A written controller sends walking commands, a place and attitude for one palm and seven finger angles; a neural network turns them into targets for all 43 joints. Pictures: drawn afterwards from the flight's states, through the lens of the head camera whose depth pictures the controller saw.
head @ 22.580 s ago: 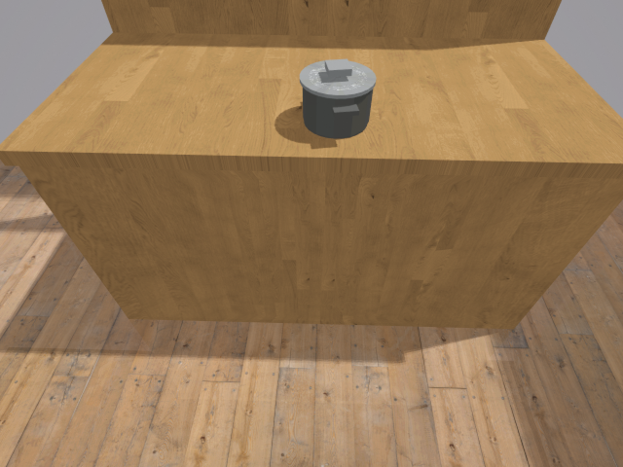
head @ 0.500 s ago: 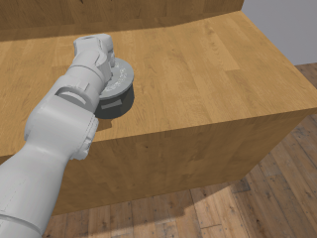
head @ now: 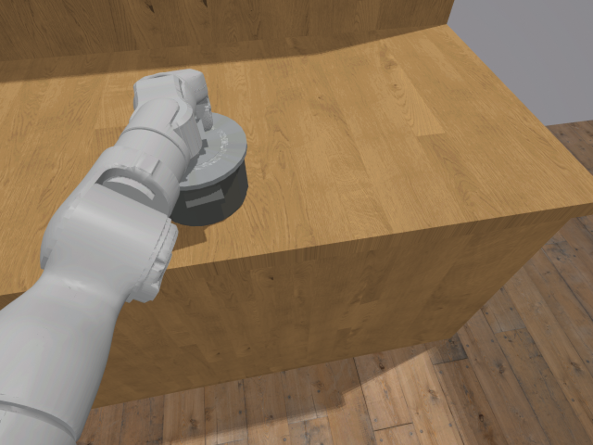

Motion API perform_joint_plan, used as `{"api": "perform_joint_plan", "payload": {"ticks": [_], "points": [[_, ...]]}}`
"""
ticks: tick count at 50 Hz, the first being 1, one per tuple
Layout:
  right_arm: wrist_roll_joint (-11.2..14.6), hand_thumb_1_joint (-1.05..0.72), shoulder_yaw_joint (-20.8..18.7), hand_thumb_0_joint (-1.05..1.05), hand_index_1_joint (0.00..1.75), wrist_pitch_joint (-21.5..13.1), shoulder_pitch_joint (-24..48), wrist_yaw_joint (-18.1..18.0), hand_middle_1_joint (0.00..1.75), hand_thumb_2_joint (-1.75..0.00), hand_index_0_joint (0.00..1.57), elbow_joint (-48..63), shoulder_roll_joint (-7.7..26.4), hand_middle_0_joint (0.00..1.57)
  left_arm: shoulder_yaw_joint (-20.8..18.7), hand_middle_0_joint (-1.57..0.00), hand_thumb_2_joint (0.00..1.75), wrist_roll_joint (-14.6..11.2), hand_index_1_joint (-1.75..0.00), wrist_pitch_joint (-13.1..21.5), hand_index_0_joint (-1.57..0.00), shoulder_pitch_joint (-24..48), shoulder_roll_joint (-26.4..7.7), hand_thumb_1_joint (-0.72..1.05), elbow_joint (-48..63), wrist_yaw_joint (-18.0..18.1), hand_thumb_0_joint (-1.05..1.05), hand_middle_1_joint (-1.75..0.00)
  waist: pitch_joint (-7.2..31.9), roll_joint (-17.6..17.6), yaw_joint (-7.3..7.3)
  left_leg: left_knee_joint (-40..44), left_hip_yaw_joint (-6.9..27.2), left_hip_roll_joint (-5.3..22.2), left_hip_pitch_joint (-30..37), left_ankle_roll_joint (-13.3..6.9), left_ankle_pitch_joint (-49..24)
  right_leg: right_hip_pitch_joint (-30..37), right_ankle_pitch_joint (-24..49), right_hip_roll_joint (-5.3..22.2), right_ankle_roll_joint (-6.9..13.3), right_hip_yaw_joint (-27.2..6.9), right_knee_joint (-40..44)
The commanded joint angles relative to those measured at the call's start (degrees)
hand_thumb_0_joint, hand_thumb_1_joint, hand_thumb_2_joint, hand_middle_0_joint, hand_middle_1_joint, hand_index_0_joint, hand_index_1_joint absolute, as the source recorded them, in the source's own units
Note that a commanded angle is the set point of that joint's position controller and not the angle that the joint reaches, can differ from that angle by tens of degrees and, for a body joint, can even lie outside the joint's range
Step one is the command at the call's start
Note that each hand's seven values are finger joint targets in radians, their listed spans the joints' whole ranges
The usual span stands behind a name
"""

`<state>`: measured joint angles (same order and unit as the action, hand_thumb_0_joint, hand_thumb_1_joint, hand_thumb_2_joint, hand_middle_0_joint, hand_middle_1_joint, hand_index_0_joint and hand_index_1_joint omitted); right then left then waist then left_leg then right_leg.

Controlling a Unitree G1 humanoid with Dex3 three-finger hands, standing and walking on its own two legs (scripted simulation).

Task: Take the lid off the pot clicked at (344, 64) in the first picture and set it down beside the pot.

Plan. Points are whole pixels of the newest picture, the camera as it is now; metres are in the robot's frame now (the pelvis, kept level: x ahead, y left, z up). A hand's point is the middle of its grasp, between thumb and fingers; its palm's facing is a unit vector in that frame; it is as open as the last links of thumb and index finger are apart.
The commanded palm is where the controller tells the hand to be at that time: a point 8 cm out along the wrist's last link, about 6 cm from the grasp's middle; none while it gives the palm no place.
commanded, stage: close the fingers and squeeze the knob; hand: left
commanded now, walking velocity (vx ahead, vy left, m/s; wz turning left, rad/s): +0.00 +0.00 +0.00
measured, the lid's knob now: (187, 135) +0.53 +0.09 +0.14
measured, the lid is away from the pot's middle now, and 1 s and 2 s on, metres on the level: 0.01 0.01 0.01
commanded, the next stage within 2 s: lift the lid straight up in 0.08 s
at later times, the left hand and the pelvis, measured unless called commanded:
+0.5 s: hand (179, 131) +0.50 +0.09 +0.16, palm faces -0.40 -0.11 -0.91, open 8.9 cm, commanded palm +0.52 +0.09 +0.23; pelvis +0.00 +0.01 +0.00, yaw +0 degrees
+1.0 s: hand (163, 108) +0.50 +0.10 +0.20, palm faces -0.38 -0.13 -0.92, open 8.9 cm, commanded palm +0.52 +0.10 +0.27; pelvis +0.00 +0.01 +0.00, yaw +0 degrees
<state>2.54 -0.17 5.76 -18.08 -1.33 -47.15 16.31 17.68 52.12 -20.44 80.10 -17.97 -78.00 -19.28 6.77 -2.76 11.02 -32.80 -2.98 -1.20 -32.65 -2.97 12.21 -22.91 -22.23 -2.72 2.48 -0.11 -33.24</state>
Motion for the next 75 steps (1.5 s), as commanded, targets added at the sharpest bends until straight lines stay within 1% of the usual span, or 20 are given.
{"api": "perform_joint_plan", "payload": {"ticks": [1,9,14,16,19,21,22,27,30,33,36,40,47,50,57,60,61,65,69,75], "points": [[-0.4,-0.9,-2.8,0.0,0.3,-1.2,-5.1,-1.0,0.3,-0.9,0.2,3.5,9.1,0.2,-1.4,-0.64,0.99,0.8,-1.06,0.0,-0.64,31.4,-10.2,0.5,9.3,1.2,0.0,-1.07,21.9,4.6,1.21,-1.5,1.9,-1.8,24.0,-3.7,-17.6,-3.8,31.8,-0.9,-0.9,-0.7,4.6],[-0.2,-0.9,-2.7,0.0,0.3,-1.0,-5.5,-1.2,0.3,-0.9,0.2,3.2,9.5,0.2,-1.4,-0.66,1.01,1.9,-1.07,-0.3,-0.66,30.6,-10.7,0.55,6.3,1.6,0.0,-1.09,19.8,5.6,1.96,-1.1,2.3,-1.6,23.1,-3.5,-15.9,-5.7,29.1,-1.3,-1.0,-0.4,4.9],[-0.3,-0.9,-2.9,0.0,0.3,-2.1,-5.7,-1.3,0.3,-0.9,0.2,4.0,9.1,0.2,-2.5,-0.66,1.01,2.1,-1.07,0.8,-0.67,35.6,-13.1,0.56,11.4,2.0,0.0,-1.1,25.2,2.9,1.42,-1.2,2.6,-1.6,26.9,-3.5,-18.8,-4.0,30.6,-1.3,-0.9,-0.8,4.7],[-0.2,-0.9,-3.0,0.0,0.3,-2.6,-6.2,-1.3,0.3,-0.9,0.2,4.1,8.8,0.2,-2.1,-0.66,1.01,1.2,-1.07,1.2,-0.67,35.1,-11.6,0.56,11.7,1.8,0.0,-1.1,24.7,3.6,1.01,-1.3,2.8,-1.5,27.4,-3.5,-20.1,-4.1,30.7,-1.3,-0.8,-0.4,5.0],[0.0,-0.9,-3.0,0.0,0.3,-3.1,-5.6,-1.2,0.3,-0.9,0.2,4.2,8.9,0.2,-2.7,-0.66,1.01,2.1,-1.07,1.3,-0.67,37.8,-14.1,0.56,13.4,2.2,0.0,-1.1,25.9,2.2,1.04,-0.8,2.8,-1.4,28.6,-3.3,-19.8,-4.2,30.3,-1.4,-0.8,-0.7,5.1],[0.1,-0.9,-3.0,0.0,0.3,-3.6,-5.9,-1.2,0.3,-0.9,0.2,4.0,8.5,0.2,-1.2,-0.66,1.01,1.5,-1.07,1.4,-0.67,37.3,-10.8,0.56,12.4,2.2,0.0,-1.1,24.4,1.8,1.07,-0.8,3.5,-0.9,29.4,-3.3,-20.6,-5.9,28.6,-1.5,-0.6,-0.3,5.5],[0.1,-0.9,-2.8,0.0,0.3,-3.5,-5.6,-1.1,0.3,-0.9,0.2,3.7,9.0,0.2,-1.5,-0.66,1.01,2.0,-1.07,1.1,-0.67,37.1,-11.7,0.56,11.0,2.5,0.0,-1.1,22.6,2.0,1.14,-0.3,4.0,-0.8,29.3,-3.2,-19.3,-7.5,26.3,-1.7,-0.6,0.0,5.6],[-0.2,-0.9,-2.8,0.0,0.3,-4.8,-5.6,-1.4,0.3,-0.9,0.2,3.9,9.0,0.2,-2.7,-0.66,1.01,2.1,-1.07,1.3,-0.67,40.2,-13.7,0.57,13.2,2.7,0.0,-1.1,27.1,1.3,0.69,-0.4,4.1,-1.0,31.3,-3.1,-21.0,-5.8,27.8,-1.5,-0.5,-0.5,5.1],[0.0,-0.9,-2.8,0.0,0.3,-4.7,-5.7,-1.4,0.3,-0.9,0.2,3.3,9.1,0.2,-2.6,-0.66,1.01,2.6,-1.07,-0.1,-0.67,40.3,-13.6,0.57,10.5,2.6,0.0,-1.1,24.0,4.3,1.3,0.1,3.7,-1.2,28.7,-3.2,-17.2,-6.0,26.2,-1.5,-0.7,-0.3,5.9],[-0.2,-0.9,-2.6,0.0,0.3,-4.7,-6.0,-1.4,0.3,-0.9,0.2,2.9,9.3,0.2,-2.4,-0.66,1.01,2.4,-1.07,-0.7,-0.67,39.9,-12.8,0.57,8.1,2.0,0.0,-1.1,22.2,3.9,1.49,0.0,3.6,-1.4,27.9,-3.3,-17.0,-6.8,26.6,-1.5,-0.7,-0.2,6.0],[-0.2,-0.9,-2.6,0.0,0.3,-5.3,-5.9,-1.6,0.3,-0.9,0.2,3.7,9.1,0.2,-1.9,-0.66,1.01,2.2,-1.07,0.0,-0.67,42.3,-12.1,0.57,10.9,0.9,0.0,-1.1,25.9,2.9,1.08,-0.3,3.7,-1.4,29.4,-3.3,-19.0,-5.3,28.5,-1.2,-0.6,-0.4,5.7],[-0.2,-0.9,-2.6,0.0,0.3,-5.0,-5.7,-1.5,0.3,-0.9,0.2,3.3,9.2,0.2,-1.7,-0.66,1.01,3.0,-1.07,-0.7,-0.67,41.4,-12.4,0.57,8.5,-0.1,0.0,-1.1,23.0,3.9,1.47,-0.3,3.8,-1.5,28.8,-3.3,-18.1,-6.7,27.2,-1.4,-0.8,-0.3,6.1],[-0.1,-0.9,-2.7,0.0,0.3,-5.4,-5.1,-1.4,0.3,-0.9,0.2,4.2,9.2,0.2,-0.9,-0.66,1.01,2.7,-1.07,0.1,-0.67,45.2,-11.9,0.57,12.9,-1.3,0.0,-1.1,25.8,2.0,1.2,-0.3,4.0,-1.4,31.5,-3.3,-20.9,-6.2,28.8,-1.2,-0.8,-0.5,6.0],[-0.2,-0.9,-2.8,0.0,0.3,-5.5,-5.4,-1.5,0.3,-0.9,0.2,3.8,9.3,0.2,-2.2,-0.66,1.01,3.3,-1.07,-0.6,-0.67,44.5,-14.3,0.57,11.1,-1.5,0.0,-1.1,25.2,2.5,0.8,0.0,3.9,-1.5,30.7,-3.2,-19.4,-5.7,27.7,-1.2,-0.7,-0.5,6.2],[0.0,-0.9,-2.4,0.0,0.3,-5.4,-5.1,-1.4,0.3,-0.9,0.2,3.5,9.5,0.2,-1.0,-0.66,1.01,3.3,-1.07,-1.6,-0.67,44.9,-12.4,0.57,8.5,-2.7,0.0,-1.1,21.6,3.4,1.16,0.6,3.6,-1.5,29.2,-3.4,-17.3,-6.7,27.3,-1.1,-0.8,-0.5,7.1],[0.0,-0.9,-2.6,0.0,0.3,-6.1,-5.1,-1.5,0.3,-0.9,0.2,3.9,9.3,0.2,-1.1,-0.66,1.01,3.5,-1.07,-1.1,-0.67,49.1,-13.3,0.57,12.2,-2.9,0.0,-1.1,25.5,1.3,1.08,0.7,4.3,-1.4,32.0,-3.2,-18.2,-6.6,26.4,-1.1,-0.6,-0.6,6.7],[0.0,-0.9,-2.7,0.0,0.3,-6.6,-5.5,-1.5,0.3,-0.9,0.2,4.4,8.9,0.2,-0.4,-0.66,1.01,2.7,-1.07,-0.2,-0.67,49.6,-11.2,0.57,14.9,-3.2,0.0,-1.1,27.6,0.2,0.44,0.2,4.4,-1.1,34.0,-3.2,-21.7,-6.4,27.4,-1.1,-0.3,-0.4,6.5],[-0.3,-0.9,-2.7,0.0,0.3,-6.2,-5.7,-1.2,0.3,-0.9,0.2,3.2,9.2,0.2,-1.3,-0.66,1.01,4.3,-1.07,-2.4,-0.67,46.5,-12.1,0.57,7.8,-3.3,0.0,-1.1,22.7,2.7,0.72,0.6,4.8,-1.1,31.4,-3.1,-19.2,-8.2,24.4,-1.3,-0.5,0.0,6.9],[-0.4,-0.9,-2.4,0.0,0.3,-6.2,-5.7,-1.3,0.3,-0.9,0.2,3.3,9.4,0.2,-2.4,-0.66,1.01,4.6,-1.07,-3.3,-0.67,48.4,-14.4,0.57,7.2,-3.5,0.0,-1.1,22.7,5.3,0.77,1.0,3.7,-1.9,28.7,-3.4,-17.0,-5.3,27.4,-0.9,-0.7,-0.6,7.2],[-0.3,-0.9,-2.4,0.0,0.3,-6.5,-5.8,-1.1,0.3,-0.9,0.2,3.2,9.3,0.2,-1.2,-0.66,1.01,5.0,-1.07,-3.6,-0.67,49.5,-11.9,0.57,7.2,-3.5,0.0,-1.1,22.5,3.5,1.02,1.4,4.9,-1.0,30.8,-3.1,-17.8,-7.8,24.0,-1.1,-0.6,-0.2,7.4]]}}
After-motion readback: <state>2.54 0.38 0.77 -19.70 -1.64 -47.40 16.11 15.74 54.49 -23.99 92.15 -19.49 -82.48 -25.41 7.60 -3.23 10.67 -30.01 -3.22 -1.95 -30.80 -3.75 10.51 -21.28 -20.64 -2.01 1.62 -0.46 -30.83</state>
